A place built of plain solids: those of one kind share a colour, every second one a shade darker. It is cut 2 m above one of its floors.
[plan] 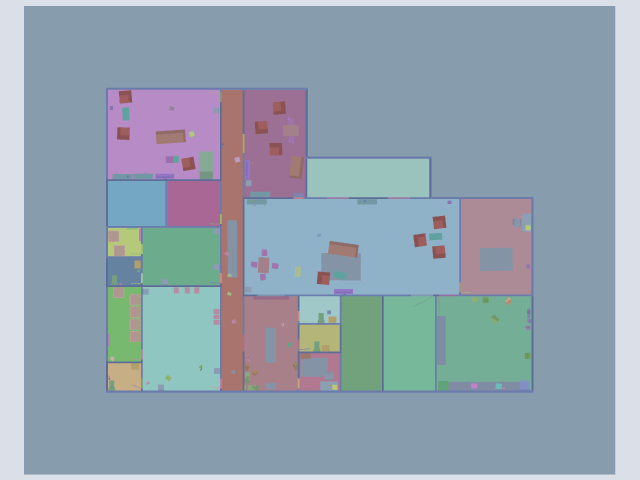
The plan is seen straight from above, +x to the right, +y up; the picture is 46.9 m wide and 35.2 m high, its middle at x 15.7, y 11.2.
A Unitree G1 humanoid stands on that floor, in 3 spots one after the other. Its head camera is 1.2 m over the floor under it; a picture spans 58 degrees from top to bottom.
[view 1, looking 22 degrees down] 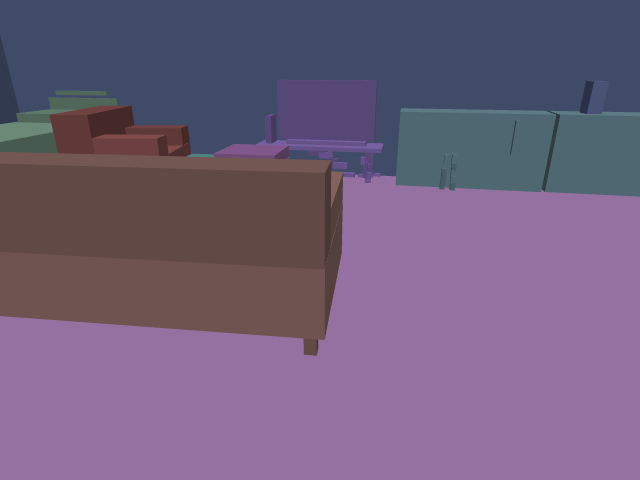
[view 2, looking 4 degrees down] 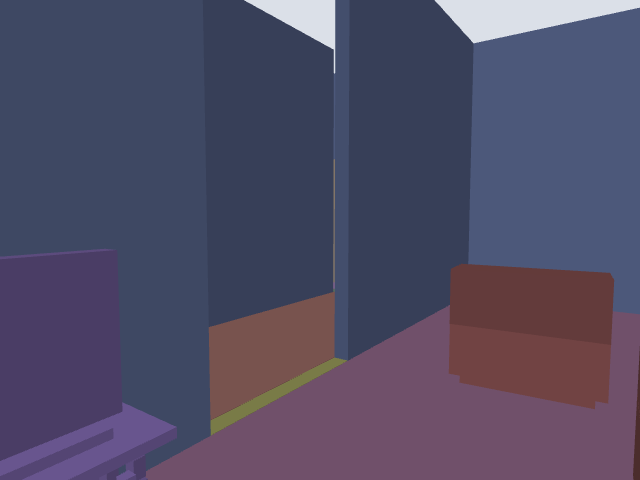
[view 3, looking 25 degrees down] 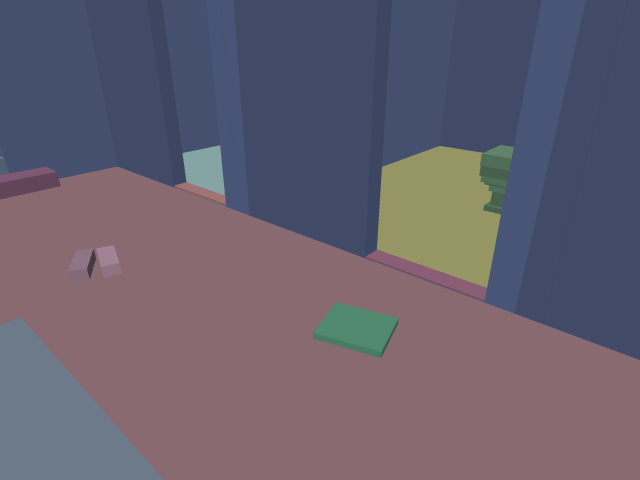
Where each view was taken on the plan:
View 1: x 3.38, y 20.68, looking -79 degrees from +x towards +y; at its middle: sofa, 1.66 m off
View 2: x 11.93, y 16.07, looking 125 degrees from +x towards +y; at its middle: wall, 6.00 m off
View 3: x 12.12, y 2.58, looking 41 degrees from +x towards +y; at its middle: wall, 2.85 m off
